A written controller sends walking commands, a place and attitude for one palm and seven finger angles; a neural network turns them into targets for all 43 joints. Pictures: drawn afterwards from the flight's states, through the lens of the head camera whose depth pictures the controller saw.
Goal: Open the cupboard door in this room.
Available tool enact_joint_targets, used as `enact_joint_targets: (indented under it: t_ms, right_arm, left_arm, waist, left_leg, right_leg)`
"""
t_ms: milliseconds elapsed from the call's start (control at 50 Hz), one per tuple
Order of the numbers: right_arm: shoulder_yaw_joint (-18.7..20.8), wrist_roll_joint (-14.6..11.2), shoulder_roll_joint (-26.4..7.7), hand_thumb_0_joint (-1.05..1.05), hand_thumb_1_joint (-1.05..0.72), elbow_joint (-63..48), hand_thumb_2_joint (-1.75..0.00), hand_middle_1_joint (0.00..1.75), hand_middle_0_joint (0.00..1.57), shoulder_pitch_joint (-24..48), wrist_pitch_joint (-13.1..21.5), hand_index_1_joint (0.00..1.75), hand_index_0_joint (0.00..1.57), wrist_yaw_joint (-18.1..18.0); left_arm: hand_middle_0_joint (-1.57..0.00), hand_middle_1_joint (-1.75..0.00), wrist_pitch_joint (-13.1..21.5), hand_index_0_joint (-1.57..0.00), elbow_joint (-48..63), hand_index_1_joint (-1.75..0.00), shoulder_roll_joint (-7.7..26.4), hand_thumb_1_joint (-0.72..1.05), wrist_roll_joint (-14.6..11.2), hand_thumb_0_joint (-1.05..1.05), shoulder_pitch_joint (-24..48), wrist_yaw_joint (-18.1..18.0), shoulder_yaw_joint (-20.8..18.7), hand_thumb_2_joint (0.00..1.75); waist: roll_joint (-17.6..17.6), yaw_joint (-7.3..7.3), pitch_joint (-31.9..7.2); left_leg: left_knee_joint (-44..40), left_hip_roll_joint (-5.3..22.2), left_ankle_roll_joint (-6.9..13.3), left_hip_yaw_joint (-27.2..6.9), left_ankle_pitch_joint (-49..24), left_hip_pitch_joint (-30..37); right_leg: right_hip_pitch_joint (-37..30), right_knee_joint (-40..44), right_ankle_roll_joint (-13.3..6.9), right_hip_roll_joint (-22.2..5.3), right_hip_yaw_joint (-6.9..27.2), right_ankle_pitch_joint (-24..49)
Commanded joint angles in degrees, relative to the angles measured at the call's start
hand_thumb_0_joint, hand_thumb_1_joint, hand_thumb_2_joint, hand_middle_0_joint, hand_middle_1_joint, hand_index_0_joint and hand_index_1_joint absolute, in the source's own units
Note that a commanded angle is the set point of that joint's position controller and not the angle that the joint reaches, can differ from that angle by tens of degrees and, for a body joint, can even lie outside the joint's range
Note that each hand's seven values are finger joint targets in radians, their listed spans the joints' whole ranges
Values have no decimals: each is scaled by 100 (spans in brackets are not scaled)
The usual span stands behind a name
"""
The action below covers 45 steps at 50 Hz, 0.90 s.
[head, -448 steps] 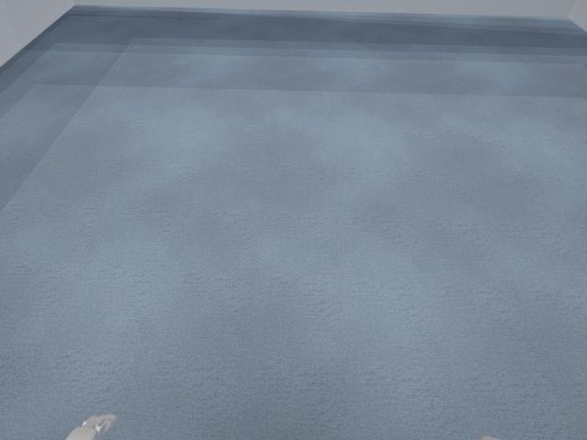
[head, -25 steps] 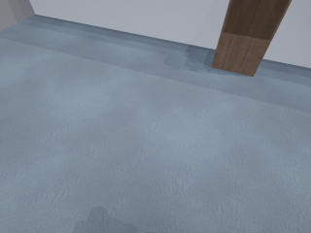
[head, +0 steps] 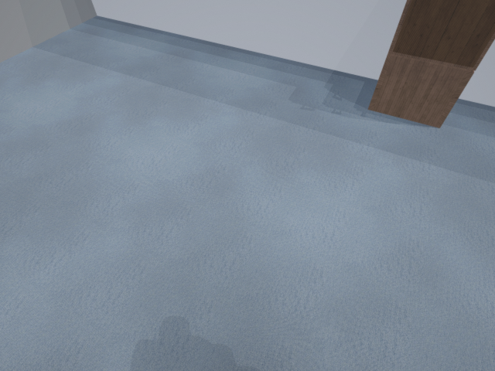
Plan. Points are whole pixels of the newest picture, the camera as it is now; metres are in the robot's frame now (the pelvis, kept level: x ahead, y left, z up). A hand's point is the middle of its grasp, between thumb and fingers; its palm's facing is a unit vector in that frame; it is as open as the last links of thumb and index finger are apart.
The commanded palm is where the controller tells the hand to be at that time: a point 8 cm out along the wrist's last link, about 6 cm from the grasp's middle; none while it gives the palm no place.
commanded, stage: stand and wait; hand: left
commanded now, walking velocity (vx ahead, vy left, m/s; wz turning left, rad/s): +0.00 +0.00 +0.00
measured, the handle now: out of the picture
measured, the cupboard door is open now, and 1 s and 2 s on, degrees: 0 0 0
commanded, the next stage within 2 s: turn or walk to find it in 0.26 s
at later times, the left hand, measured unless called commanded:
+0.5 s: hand out of the picture +0.03 +0.17 -0.17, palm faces +0.05 -0.97 -0.23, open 7.4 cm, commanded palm none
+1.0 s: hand out of the picture +0.03 +0.22 -0.19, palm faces +0.15 -0.96 -0.23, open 7.4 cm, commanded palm none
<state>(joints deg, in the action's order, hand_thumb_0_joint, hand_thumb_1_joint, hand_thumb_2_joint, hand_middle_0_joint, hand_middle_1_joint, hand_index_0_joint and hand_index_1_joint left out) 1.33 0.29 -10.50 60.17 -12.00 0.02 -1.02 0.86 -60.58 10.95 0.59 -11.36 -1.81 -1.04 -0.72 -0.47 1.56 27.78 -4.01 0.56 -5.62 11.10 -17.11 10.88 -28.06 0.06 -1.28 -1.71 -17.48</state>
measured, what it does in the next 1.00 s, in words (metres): stands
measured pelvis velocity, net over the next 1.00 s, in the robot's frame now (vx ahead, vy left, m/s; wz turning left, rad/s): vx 0.00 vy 0.01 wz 0.12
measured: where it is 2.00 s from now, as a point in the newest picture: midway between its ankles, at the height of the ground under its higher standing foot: outside the picture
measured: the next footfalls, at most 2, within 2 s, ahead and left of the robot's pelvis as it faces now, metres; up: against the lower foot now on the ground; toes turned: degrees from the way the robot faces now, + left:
right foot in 1.42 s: +0.04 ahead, -0.15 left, +0.00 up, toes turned +19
left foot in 1.90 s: -0.09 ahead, +0.05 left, +0.00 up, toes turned +37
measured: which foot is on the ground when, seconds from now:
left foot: down 0.00-1.00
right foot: down 0.00-0.98, up 1.00-1.00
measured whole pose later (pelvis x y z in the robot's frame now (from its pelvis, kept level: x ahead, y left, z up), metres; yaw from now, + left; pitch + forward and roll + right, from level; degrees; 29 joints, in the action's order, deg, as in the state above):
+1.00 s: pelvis +0.00 +0.01 -0.01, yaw +7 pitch -1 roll -1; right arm 1.9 1.1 -12.2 58.9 -13.2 -2.1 -0.1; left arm -1.9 -58.6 12.6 0.8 -10.8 -1.5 -2.6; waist 0.7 0.1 4.9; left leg 37.8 -3.2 3.2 -1.2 15.8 -20.7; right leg 11.5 -37.7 0.7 -3.5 -7.7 -24.0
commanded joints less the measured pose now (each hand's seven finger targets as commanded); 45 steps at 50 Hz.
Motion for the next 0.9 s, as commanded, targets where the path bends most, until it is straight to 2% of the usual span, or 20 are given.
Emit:
enact_joint_targets:
  t_ms: [0, 40, 80, 140, 240, 280, 340, 380, 420, 460, 480, 560, 640, 680, 720, 760, 820, 860, 880]
  right_arm:
    - [86, 47, -584, 0, -90, -99, -90, 30, 20, -262, 35, 30, 20, -42]
    - [60, 51, -626, 0, -90, -1, -90, 30, 20, -340, 51, 30, 20, -38]
    - [35, 34, -707, 0, -90, 84, -90, 30, 20, -296, 85, 30, 20, -41]
    - [21, 14, -809, 0, -90, 136, -90, 30, 20, -185, 110, 30, 20, -53]
    - [12, 10, -930, 0, -90, 189, -90, 30, 20, -153, 137, 30, 20, -74]
    - [-21, 20, -755, 0, -90, 198, -90, 30, 20, -217, 103, 30, 20, -68]
    - [7, 35, -707, 0, -90, 117, -90, 30, 20, -253, 19, 30, 20, -63]
    - [4, 43, -683, 0, -90, 93, -90, 30, 20, -303, 5, 30, 20, -68]
    - [3, 40, -692, 0, -90, 107, -90, 30, 20, -372, 3, 30, 20, -72]
    - [-7, 39, -720, 0, -90, 139, -90, 30, 20, -373, 32, 30, 20, -75]
    - [-16, 30, -759, 0, -90, 144, -90, 30, 20, -313, 42, 30, 20, -75]
    - [-3, 23, -873, 0, -90, 145, -90, 30, 20, -208, 73, 30, 20, -73]
    - [35, 13, -1019, 0, -90, 127, -90, 30, 20, -102, 116, 30, 20, -76]
    - [4, 27, -829, 0, -90, 118, -90, 30, 20, -172, 69, 30, 20, -56]
    - [25, 38, -803, 0, -90, 25, -90, 30, 20, -161, 15, 30, 20, -42]
    - [52, 57, -811, 0, -90, -86, -90, 30, 20, -124, -24, 30, 20, -29]
    - [129, 64, -814, 0, -90, -246, -90, 30, 20, -254, -77, 30, 20, -12]
    - [185, 76, -806, 0, -90, -322, -90, 30, 20, -274, -121, 30, 20, -5]
    - [197, 87, -779, 0, -90, -363, -90, 30, 20, -243, -132, 30, 20, 10]
  left_arm:
    - [-20, -30, 74, -20, 100, -30, 877, 90, -5, 0, -179, -6, -96, 90]
    - [-20, -30, 62, -20, 88, -30, 799, 90, -13, 0, -138, 0, -69, 90]
    - [-20, -30, 53, -20, 24, -30, 751, 90, -31, 0, -235, -1, -56, 90]
    - [-20, -30, 52, -20, -44, -30, 782, 90, -30, 0, -343, -4, -61, 90]
    - [-20, -30, 62, -20, -78, -30, 871, 90, -35, 0, -342, 8, -94, 90]
    - [-20, -30, 13, -20, -79, -30, 719, 90, -50, 0, -395, -12, -79, 90]
    - [-20, -30, -62, -20, 8, -30, 770, 90, -44, 0, -414, -44, -146, 90]
    - [-20, -30, -63, -20, 39, -30, 789, 90, -38, 0, -370, -42, -143, 90]
    - [-20, -30, -63, -20, 42, -30, 767, 90, -36, 0, -302, -39, -134, 90]
    - [-20, -30, -56, -20, 23, -30, 732, 90, -40, 0, -286, -30, -120, 90]
    - [-20, -30, -59, -20, -6, -30, 729, 90, -46, 0, -322, -26, -103, 90]
    - [-20, -30, -43, -20, -62, -30, 774, 90, -36, 0, -332, -12, -101, 90]
    - [-20, -30, 7, -20, -73, -30, 905, 90, -26, 0, -278, 11, -125, 90]
    - [-20, -30, -53, -20, -52, -30, 748, 90, -36, 0, -289, -10, -113, 90]
    - [-20, -30, -104, -20, -11, -30, 737, 90, -25, 0, -360, -23, -143, 90]
    - [-20, -30, -126, -20, 88, -30, 828, 90, -10, 0, -337, -27, -191, 90]
    - [-20, -30, -142, -20, 293, -30, 1019, 90, 16, 0, -136, -34, -276, 90]
    - [-20, -30, -144, -20, 458, -30, 1095, 90, 31, 0, 80, -39, -307, 90]
    - [-20, -30, -143, -20, 514, -30, 1076, 90, 45, 0, 104, -33, -321, 90]
  waist:
    - [1087, 105, 87]
    - [840, 149, 157]
    - [470, 98, 105]
    - [247, 46, 160]
    - [100, 23, 6]
    - [88, 17, -76]
    - [216, -18, -45]
    - [364, 4, -106]
    - [350, 37, -88]
    - [104, 41, -67]
    - [-36, -1, -2]
    - [-33, -29, 94]
    - [36, -16, -31]
    - [16, -6, 54]
    - [34, -39, 121]
    - [215, -43, 109]
    - [685, 20, -75]
    - [876, 96, 16]
    - [925, 91, 69]
  left_leg:
    - [-230, 523, -86, -76, -331, 168]
    - [-376, 615, -60, -117, -686, 415]
    - [-507, 704, -17, -262, -1008, 573]
    - [-576, 764, 29, -338, -1108, 582]
    - [-606, 795, 44, -349, -1210, 657]
    - [-484, 781, 10, -333, -1373, 519]
    - [-156, 726, -35, -225, -1233, 104]
    - [-50, 699, -63, -144, -1121, 174]
    - [-57, 718, -55, -196, -1147, 270]
    - [-204, 779, -3, -367, -1343, 336]
    - [-307, 817, 38, -482, -1327, 304]
    - [-508, 828, 102, -650, -1021, 182]
    - [-535, 826, 114, -620, -1063, 353]
    - [-498, 809, 81, -638, -975, 136]
    - [-396, 784, 84, -664, -804, -162]
    - [-141, 702, 55, -532, -679, -350]
    - [625, 568, -33, -107, -502, -449]
    - [1252, 541, -116, 209, 187, -348]
    - [1363, 626, -141, 366, 519, -332]
  right_leg:
    - [27, 1107, -384, -1128, 1024, 956]
    - [130, 1033, -329, -918, 825, 952]
    - [65, 964, -196, -672, 656, 791]
    - [-49, 1007, -155, -577, 605, 757]
    - [-285, 984, -185, -558, 574, 957]
    - [-427, 825, -166, -607, 495, 1171]
    - [-577, 720, -219, -809, 463, 1221]
    - [-497, 732, -310, -924, 539, 1272]
    - [-397, 695, -307, -863, 497, 1187]
    - [-358, 572, -246, -714, 415, 1146]
    - [-338, 566, -198, -624, 384, 1014]
    - [-397, 712, -165, -540, 399, 566]
    - [-428, 822, -183, -554, 423, 630]
    - [-432, 717, -145, -571, 338, 523]
    - [-441, 662, -145, -624, 300, 335]
    - [-406, 677, -217, -821, 378, 317]
    - [-371, 714, -516, -1332, 550, 612]
    - [-46, 673, -774, -1679, 604, 1047]
    - [54, 542, -853, -1775, 484, 1364]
